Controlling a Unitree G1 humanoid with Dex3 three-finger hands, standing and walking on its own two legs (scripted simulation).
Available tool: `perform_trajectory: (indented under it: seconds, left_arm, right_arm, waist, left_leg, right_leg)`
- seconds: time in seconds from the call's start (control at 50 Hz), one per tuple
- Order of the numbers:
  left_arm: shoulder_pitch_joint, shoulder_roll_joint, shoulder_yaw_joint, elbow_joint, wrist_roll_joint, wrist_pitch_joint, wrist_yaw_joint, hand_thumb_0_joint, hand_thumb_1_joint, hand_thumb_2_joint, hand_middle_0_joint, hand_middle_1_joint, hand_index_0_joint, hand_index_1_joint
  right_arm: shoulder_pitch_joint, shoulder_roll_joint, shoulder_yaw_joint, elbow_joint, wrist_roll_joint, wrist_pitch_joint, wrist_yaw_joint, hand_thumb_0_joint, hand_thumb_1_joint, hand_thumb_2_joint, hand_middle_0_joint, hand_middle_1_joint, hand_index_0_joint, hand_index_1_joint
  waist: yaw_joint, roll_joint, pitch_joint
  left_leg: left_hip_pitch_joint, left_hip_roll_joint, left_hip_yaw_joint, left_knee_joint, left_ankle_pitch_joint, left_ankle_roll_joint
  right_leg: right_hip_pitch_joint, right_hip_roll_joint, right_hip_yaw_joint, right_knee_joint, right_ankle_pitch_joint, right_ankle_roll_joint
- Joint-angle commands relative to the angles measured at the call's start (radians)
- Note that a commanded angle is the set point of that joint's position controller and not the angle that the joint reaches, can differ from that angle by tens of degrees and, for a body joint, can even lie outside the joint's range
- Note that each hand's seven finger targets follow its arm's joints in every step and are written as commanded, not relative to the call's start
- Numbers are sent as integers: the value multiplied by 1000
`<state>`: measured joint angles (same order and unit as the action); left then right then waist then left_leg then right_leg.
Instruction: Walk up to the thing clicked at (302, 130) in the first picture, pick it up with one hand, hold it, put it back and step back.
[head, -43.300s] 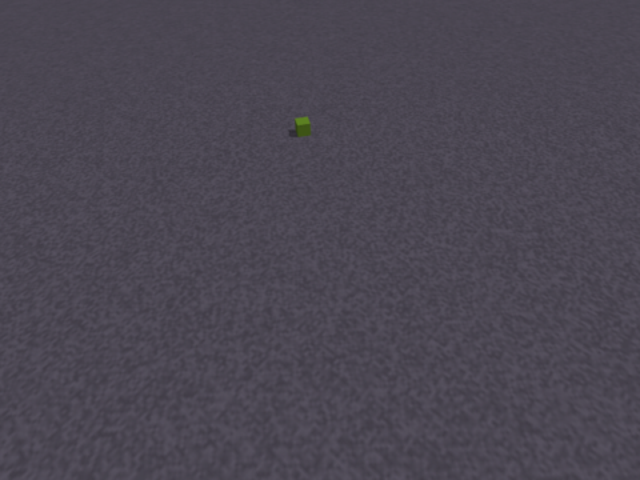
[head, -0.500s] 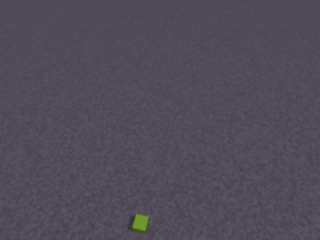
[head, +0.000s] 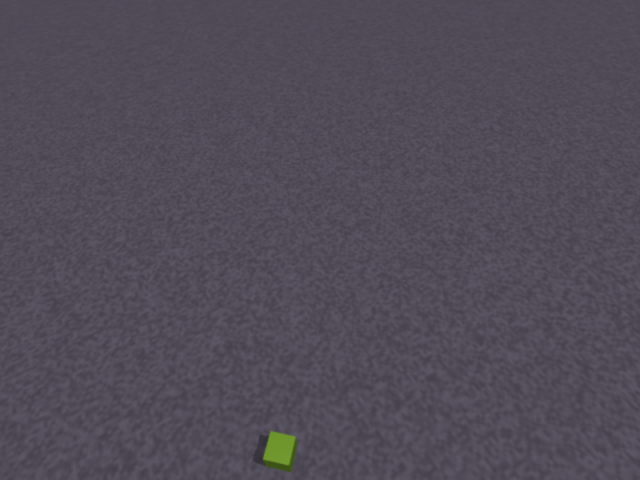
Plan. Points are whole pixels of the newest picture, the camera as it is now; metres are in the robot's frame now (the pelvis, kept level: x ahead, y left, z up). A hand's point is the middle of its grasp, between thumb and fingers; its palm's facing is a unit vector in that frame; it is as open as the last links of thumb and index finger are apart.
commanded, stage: stand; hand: left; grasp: from above
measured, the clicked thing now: (280, 451) +0.37 +0.16 -0.75
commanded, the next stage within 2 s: step back in 0.70 s
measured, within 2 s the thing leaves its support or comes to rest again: neither
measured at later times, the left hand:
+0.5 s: hand out of the picture +0.07 +0.24 -0.16, palm faces -0.01 -0.94 -0.33, open 7.4 cm
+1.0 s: hand out of the picture +0.08 +0.28 -0.17, palm faces -0.08 -0.92 -0.40, open 7.4 cm
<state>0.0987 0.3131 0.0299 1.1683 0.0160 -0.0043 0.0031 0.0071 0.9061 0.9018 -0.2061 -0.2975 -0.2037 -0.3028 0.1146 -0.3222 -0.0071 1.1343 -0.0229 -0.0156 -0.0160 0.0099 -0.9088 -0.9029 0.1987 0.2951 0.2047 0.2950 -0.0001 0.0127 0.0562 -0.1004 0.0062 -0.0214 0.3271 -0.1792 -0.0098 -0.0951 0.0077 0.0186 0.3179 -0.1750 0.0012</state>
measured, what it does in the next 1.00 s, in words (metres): lifts its left foot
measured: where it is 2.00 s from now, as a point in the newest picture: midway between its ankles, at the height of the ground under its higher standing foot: outside the picture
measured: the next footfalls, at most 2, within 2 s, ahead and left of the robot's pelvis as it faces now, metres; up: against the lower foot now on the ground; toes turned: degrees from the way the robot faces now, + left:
left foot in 1.08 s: -0.05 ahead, +0.14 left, +0.00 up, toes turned -3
right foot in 1.56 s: -0.17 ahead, -0.09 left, +0.00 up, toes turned -3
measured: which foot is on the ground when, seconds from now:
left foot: down 0.00-0.88, up 0.90-1.00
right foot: down 0.00-1.00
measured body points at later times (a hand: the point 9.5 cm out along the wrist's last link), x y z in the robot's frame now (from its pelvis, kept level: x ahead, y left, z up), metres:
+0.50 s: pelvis +0.00 +0.00 +0.00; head +0.01 -0.01 +0.45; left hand +0.07 +0.29 -0.14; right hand +0.07 -0.30 -0.14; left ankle +0.00 +0.13 -0.75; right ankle +0.00 -0.12 -0.75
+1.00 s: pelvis -0.05 +0.02 -0.02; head +0.02 +0.02 +0.42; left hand +0.09 +0.33 -0.14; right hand +0.04 -0.32 -0.14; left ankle -0.07 +0.13 -0.71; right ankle +0.00 -0.12 -0.75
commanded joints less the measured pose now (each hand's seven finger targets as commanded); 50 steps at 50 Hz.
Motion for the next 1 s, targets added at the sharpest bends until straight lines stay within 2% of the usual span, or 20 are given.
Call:
perform_trajectory:
  seconds: [0.0,0.12,0.2,0.24,0.32,0.36,0.42,0.66,0.68,0.72,0.74,0.76,0.8,0.84,0.86,0.88,0.9,0.92,0.94,0.98]
  left_arm:
    - [-41,208,39,-57,-3,-22,18,0,899,900,-200,-300,-200,-300]
    - [-38,210,36,-61,-3,-24,17,0,899,900,-200,-300,-200,-300]
    - [-31,208,33,-59,-3,-24,15,0,900,900,-200,-300,-200,-300]
    - [-39,218,35,-60,-4,-25,15,0,900,900,-200,-300,-200,-300]
    - [-35,220,34,-63,-4,-26,15,0,900,900,-200,-300,-200,-300]
    - [-30,213,31,-60,-5,-25,14,0,900,900,-200,-300,-200,-300]
    - [-30,214,29,-64,-6,-27,14,0,900,900,-200,-300,-200,-300]
    - [-28,226,26,-70,-8,-27,12,0,900,900,-200,-300,-200,-300]
    - [-51,307,52,-118,-27,-16,14,0,900,900,-200,-300,-200,-300]
    - [-32,291,54,-153,-30,-10,20,0,900,900,-200,-300,-200,-300]
    - [-22,286,54,-167,-31,-7,21,0,900,900,-200,-300,-200,-300]
    - [-16,286,56,-186,-30,-2,21,0,900,900,-200,-300,-200,-300]
    - [-22,295,57,-223,-22,2,19,0,900,900,-200,-300,-200,-300]
    - [-20,330,67,-252,-14,7,20,0,900,900,-200,-300,-200,-300]
    - [-30,351,73,-268,-8,10,23,0,900,900,-200,-300,-200,-300]
    - [-47,367,78,-290,3,10,26,0,900,900,-200,-300,-200,-300]
    - [-61,372,81,-310,16,9,26,0,900,900,-200,-300,-200,-300]
    - [-99,358,81,-330,17,11,28,0,900,900,-200,-300,-200,-300]
    - [-114,342,77,-343,22,13,30,0,900,900,-200,-300,-200,-300]
    - [-93,326,70,-358,23,20,33,0,900,900,-200,-300,-200,-300]
  right_arm:
    - [-33,-199,-33,-57,6,-18,-8,0,-900,-900,200,300,200,300]
    - [-29,-208,-34,-54,7,-18,-7,0,-900,-900,200,300,200,300]
    - [-29,-211,-33,-54,6,-16,-5,0,-900,-900,200,300,200,300]
    - [-23,-206,-32,-52,7,-15,-4,0,-900,-900,200,300,200,300]
    - [-25,-209,-29,-54,8,-18,-4,0,-900,-900,200,300,200,300]
    - [-27,-208,-27,-54,8,-19,-3,0,-900,-900,200,300,200,300]
    - [-29,-215,-29,-56,9,-18,-3,0,-900,-900,200,300,200,300]
    - [-24,-215,-27,-54,9,-18,-2,0,-900,-900,200,300,200,300]
    - [-60,-296,-62,-77,22,2,3,0,-900,-900,200,300,200,300]
    - [-29,-281,-66,-101,35,14,5,0,-900,-900,200,300,200,300]
    - [-28,-286,-72,-114,37,19,7,0,-900,-900,200,300,200,300]
    - [-31,-277,-76,-131,37,25,7,0,-900,-900,200,300,200,300]
    - [-30,-276,-84,-155,36,36,11,0,-900,-900,200,300,200,300]
    - [-32,-258,-84,-182,34,48,12,0,-900,-900,200,300,200,300]
    - [-22,-248,-84,-190,32,55,16,0,-900,-900,200,300,200,300]
    - [-2,-242,-87,-203,26,65,20,0,-900,-900,200,300,200,300]
    - [34,-237,-88,-208,23,70,23,0,-900,-900,200,300,200,300]
    - [59,-243,-93,-211,27,69,26,0,-900,-900,200,300,200,300]
    - [85,-241,-93,-211,32,65,26,0,-900,-900,200,300,200,300]
    - [105,-247,-99,-219,26,54,22,0,-900,-900,200,300,200,300]
  waist:
    - [2,-15,-62]
    - [0,-12,-73]
    - [-1,-13,-59]
    - [-6,-16,-65]
    - [-3,-5,-69]
    - [2,-11,-69]
    - [0,-11,-84]
    - [0,-8,-63]
    - [-17,-22,18]
    - [-22,-9,-61]
    - [-22,-4,-90]
    - [-19,-13,-111]
    - [-19,-44,-158]
    - [-9,-102,-153]
    - [-3,-173,-141]
    - [-4,-234,-125]
    - [-13,-226,-121]
    - [-30,-209,-118]
    - [-36,-207,-114]
    - [-22,-181,-137]
  left_leg:
    - [1,113,-92,-53,111,33]
    - [5,116,-89,-50,106,37]
    - [-3,111,-88,-51,69,34]
    - [3,114,-89,-52,78,32]
    - [-12,113,-85,-56,103,32]
    - [2,115,-90,-55,99,33]
    - [25,120,-88,-42,144,36]
    - [2,117,-84,-54,98,31]
    - [-66,102,-91,46,253,45]
    - [-55,110,-80,98,346,69]
    - [-46,108,-85,126,353,84]
    - [-49,103,-84,159,330,93]
    - [-52,72,-59,246,260,92]
    - [-110,2,-24,376,111,64]
    - [-135,-58,5,490,-64,48]
    - [-171,-83,-15,628,-343,47]
    - [-169,-68,-68,694,-402,50]
    - [-159,-62,-88,726,-404,59]
    - [-170,-52,-76,664,-379,53]
    - [-182,-42,-25,482,-300,37]
  right_leg:
    - [5,-123,89,-45,116,-21]
    - [10,-127,94,-45,128,-22]
    - [-5,-123,94,-57,95,-19]
    - [-2,-126,97,-48,92,-26]
    - [21,-128,95,-43,147,-24]
    - [10,-126,93,-42,128,-23]
    - [8,-127,91,-39,161,-24]
    - [1,-128,101,-50,133,-27]
    - [-79,-115,111,48,338,-33]
    - [-54,-106,90,125,377,-53]
    - [-65,-100,86,155,362,-64]
    - [-81,-101,90,170,344,-80]
    - [-104,-139,143,172,342,-118]
    - [-126,-230,232,122,379,-188]
    - [-153,-301,301,75,390,-240]
    - [-184,-368,357,50,397,-293]
    - [-217,-378,345,74,399,-310]
    - [-248,-351,297,100,401,-299]
    - [-219,-319,268,121,405,-271]
    - [-127,-255,223,189,404,-213]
